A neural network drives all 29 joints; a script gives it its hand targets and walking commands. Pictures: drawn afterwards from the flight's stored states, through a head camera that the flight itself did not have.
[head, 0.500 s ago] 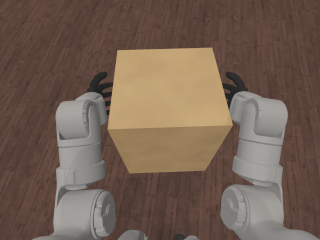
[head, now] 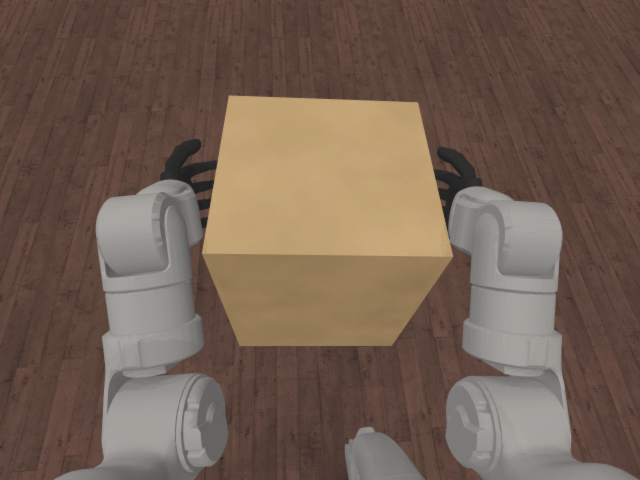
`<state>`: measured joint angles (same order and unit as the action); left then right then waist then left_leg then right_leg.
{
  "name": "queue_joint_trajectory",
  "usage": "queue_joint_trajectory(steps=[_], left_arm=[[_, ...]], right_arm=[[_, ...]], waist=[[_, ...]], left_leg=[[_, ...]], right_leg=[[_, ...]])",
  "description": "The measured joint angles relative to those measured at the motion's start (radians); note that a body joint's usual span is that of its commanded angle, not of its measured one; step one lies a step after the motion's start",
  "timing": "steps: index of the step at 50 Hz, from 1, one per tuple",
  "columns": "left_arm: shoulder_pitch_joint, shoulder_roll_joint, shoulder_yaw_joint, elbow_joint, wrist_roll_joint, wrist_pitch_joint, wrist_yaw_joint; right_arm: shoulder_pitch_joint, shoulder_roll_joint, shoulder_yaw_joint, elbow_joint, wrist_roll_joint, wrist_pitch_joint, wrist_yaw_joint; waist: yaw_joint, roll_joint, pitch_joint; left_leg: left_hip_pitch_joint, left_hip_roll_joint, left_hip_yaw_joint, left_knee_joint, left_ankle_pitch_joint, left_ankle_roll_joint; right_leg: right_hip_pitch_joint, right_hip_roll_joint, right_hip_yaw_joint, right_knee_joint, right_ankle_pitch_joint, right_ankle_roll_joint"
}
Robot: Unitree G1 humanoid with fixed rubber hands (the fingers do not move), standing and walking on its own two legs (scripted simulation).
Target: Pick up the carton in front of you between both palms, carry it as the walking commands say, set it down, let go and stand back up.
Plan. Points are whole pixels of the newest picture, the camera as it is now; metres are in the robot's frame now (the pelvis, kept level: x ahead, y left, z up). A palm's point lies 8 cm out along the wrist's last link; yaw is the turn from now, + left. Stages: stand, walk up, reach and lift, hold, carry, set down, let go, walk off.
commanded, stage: carry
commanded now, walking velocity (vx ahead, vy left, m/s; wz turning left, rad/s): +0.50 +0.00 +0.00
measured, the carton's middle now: (320, 235) +0.40 -0.04 +0.07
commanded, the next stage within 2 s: none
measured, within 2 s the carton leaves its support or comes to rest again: neither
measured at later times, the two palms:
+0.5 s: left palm (144, 9) +0.70 +0.16 +0.21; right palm out of the picture +0.72 -0.14 +0.21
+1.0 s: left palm out of the picture +1.02 +0.13 +0.24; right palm out of the picture +1.04 -0.17 +0.24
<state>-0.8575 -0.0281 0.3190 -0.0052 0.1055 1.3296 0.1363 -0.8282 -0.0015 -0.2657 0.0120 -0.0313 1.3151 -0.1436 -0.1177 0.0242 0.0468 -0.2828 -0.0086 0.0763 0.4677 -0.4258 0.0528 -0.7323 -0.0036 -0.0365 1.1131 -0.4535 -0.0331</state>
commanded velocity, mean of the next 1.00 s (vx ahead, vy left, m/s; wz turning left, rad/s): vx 0.50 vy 0.00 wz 0.00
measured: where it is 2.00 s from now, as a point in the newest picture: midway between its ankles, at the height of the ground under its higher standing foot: (275, 153)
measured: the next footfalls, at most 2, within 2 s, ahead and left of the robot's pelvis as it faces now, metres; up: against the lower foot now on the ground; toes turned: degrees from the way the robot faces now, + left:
right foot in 0.12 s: +0.26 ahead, -0.11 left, +0.04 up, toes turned -4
left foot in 0.54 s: +0.53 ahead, +0.09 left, +0.07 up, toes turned +6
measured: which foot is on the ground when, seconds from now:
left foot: down 0.00-0.14, up 0.16-0.52, down 0.54-0.92, up 0.94-1.00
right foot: up 0.00-0.10, down 0.12-0.56, up 0.58-0.90, down 0.92-1.00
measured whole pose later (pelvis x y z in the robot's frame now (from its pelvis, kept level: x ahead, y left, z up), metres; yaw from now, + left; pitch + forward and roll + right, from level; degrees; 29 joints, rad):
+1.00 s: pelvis +0.65 -0.04 +0.07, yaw +1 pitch +5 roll -1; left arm -0.88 -0.02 0.27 0.11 0.11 1.30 0.13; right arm -0.88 -0.05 -0.29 0.12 -0.01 1.32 -0.14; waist 0.04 0.04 -0.02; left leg -0.37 0.03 0.00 1.10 -0.54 0.02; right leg -0.57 0.02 -0.14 0.73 -0.38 -0.08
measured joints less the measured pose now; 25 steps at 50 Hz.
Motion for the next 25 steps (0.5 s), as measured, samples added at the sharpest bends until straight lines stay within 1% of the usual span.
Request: queue_joint_trajectory(steps=[2,3,5,6,7,8,10,11,12,13,16,19,22,25], left_arm=[[-0.002,-0.004,0.004,-0.013,0.007,0.002,-0.001],[-0.005,-0.003,0.005,-0.015,0.009,0.002,-0.001],[-0.018,0.002,0.001,0.007,0.013,-0.002,-0.003],[-0.030,0.003,-0.006,0.036,0.015,-0.009,-0.003],[-0.039,0.003,-0.018,0.070,0.018,-0.020,-0.004],[-0.043,0.003,-0.031,0.102,0.022,-0.027,-0.004],[-0.028,0.009,-0.048,0.135,0.019,-0.021,-0.004],[-0.015,0.017,-0.053,0.138,0.010,-0.013,-0.004],[-0.004,0.025,-0.057,0.136,-0.003,-0.006,-0.004],[0.004,0.034,-0.059,0.132,-0.019,-0.001,-0.002],[0.003,0.045,-0.055,0.119,-0.058,-0.002,0.011],[-0.010,0.043,-0.043,0.099,-0.077,-0.015,0.020],[-0.029,0.040,-0.033,0.095,-0.083,-0.024,0.023],[-0.050,0.043,-0.032,0.139,-0.079,-0.030,0.023]], right_arm=[[-0.018,-0.003,-0.006,0.008,0.007,-0.002,-0.002],[-0.029,-0.007,-0.007,0.017,0.009,-0.004,-0.002],[-0.052,-0.021,-0.008,0.049,0.015,-0.005,-0.002],[-0.062,-0.035,-0.009,0.070,0.019,-0.005,-0.001],[-0.067,-0.050,-0.012,0.092,0.024,-0.006,0.002],[-0.065,-0.061,-0.015,0.113,0.026,-0.007,0.006],[-0.061,-0.058,-0.023,0.150,0.021,0.000,0.008],[-0.061,-0.049,-0.025,0.161,0.011,0.008,0.008],[-0.062,-0.039,-0.026,0.164,-0.002,0.016,0.008],[-0.063,-0.029,-0.027,0.159,-0.015,0.025,0.008],[-0.065,-0.009,-0.035,0.114,-0.045,0.045,0.007],[-0.069,0.004,-0.051,0.063,-0.062,0.050,0.008],[-0.077,0.010,-0.063,0.035,-0.071,0.052,0.008],[-0.083,0.001,-0.067,0.063,-0.072,0.049,0.011]], waist=[[0.000,-0.002,-0.015],[0.004,-0.002,-0.025],[0.027,0.009,-0.049],[0.050,0.021,-0.057],[0.074,0.035,-0.057],[0.099,0.032,-0.059],[0.146,0.012,-0.059],[0.167,0.001,-0.056],[0.184,-0.009,-0.050],[0.197,-0.015,-0.043],[0.226,-0.032,-0.026],[0.240,-0.037,-0.024],[0.237,-0.036,-0.045],[0.221,-0.042,-0.089]], left_leg=[[0.058,0.004,-0.006,-0.028,-0.028,-0.011],[0.084,0.007,-0.008,-0.034,-0.047,-0.019],[0.124,0.024,-0.016,-0.005,-0.104,-0.035],[0.124,0.040,-0.020,0.061,-0.140,-0.038],[0.095,0.061,-0.029,0.179,-0.134,-0.036],[0.040,0.054,-0.056,0.342,-0.109,-0.035],[-0.091,0.018,-0.090,0.663,-0.088,-0.020],[-0.152,0.005,-0.090,0.768,-0.070,-0.014],[-0.208,0.000,-0.085,0.830,-0.048,-0.009],[-0.259,0.001,-0.080,0.857,-0.028,-0.007],[-0.384,0.014,-0.058,0.815,0.010,-0.006],[-0.462,0.030,-0.045,0.707,0.036,-0.012],[-0.479,0.040,-0.028,0.526,0.069,-0.015],[-0.431,0.030,0.014,0.314,0.113,-0.005]], right_leg=[[-0.006,-0.006,-0.015,-0.148,0.040,-0.001],[0.004,-0.006,-0.027,-0.230,0.066,-0.003],[0.060,0.009,-0.069,-0.385,0.121,-0.013],[0.094,0.022,-0.089,-0.423,0.161,-0.031],[0.113,0.034,-0.104,-0.401,0.151,-0.046],[0.129,0.037,-0.109,-0.380,0.118,-0.055],[0.181,0.039,-0.101,-0.396,0.069,-0.064],[0.211,0.040,-0.092,-0.424,0.063,-0.060],[0.243,0.039,-0.084,-0.456,0.064,-0.056],[0.275,0.037,-0.080,-0.489,0.064,-0.058],[0.361,0.025,-0.073,-0.572,0.055,-0.059],[0.442,0.019,-0.066,-0.632,0.031,-0.052],[0.519,0.015,-0.056,-0.675,-0.008,-0.039],[0.590,0.004,-0.045,-0.687,-0.071,-0.016]])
